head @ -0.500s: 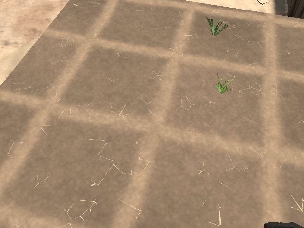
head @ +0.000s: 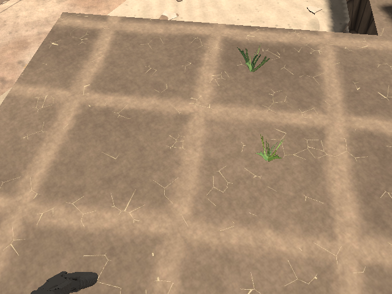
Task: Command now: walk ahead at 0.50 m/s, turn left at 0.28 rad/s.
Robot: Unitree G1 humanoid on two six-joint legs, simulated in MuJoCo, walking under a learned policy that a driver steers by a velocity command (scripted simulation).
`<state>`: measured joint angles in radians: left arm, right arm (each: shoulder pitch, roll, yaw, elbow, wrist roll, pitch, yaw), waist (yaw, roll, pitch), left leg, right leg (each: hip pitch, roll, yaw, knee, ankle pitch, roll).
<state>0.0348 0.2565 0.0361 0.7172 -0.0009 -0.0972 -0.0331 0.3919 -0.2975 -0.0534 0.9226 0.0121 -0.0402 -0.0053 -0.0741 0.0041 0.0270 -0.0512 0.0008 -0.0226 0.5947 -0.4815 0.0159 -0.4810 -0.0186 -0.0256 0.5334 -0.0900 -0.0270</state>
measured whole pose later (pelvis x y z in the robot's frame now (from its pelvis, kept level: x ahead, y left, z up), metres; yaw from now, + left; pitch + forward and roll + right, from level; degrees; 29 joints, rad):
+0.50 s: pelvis +0.26 +0.04 -0.01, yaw +16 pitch +1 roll -3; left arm 0.30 0.29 0.09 0.91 -0.02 -0.04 0.02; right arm 0.07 -0.26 -0.06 0.71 0.02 -0.02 0.05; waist 0.05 0.02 0.05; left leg -0.51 0.04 0.06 0.60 -0.13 0.11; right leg 0.10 -0.06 -0.30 0.39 -0.45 0.05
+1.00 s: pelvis +0.53 +0.13 +0.01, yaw +15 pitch +2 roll +2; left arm 0.11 0.26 0.04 0.81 -0.02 -0.07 -0.06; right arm 0.30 -0.27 -0.06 0.84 -0.01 -0.06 -0.01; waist -0.05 -0.04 0.02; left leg 0.13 -0.08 0.08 0.19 -0.35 0.06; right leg -0.61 -0.05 -0.01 0.56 0.06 -0.04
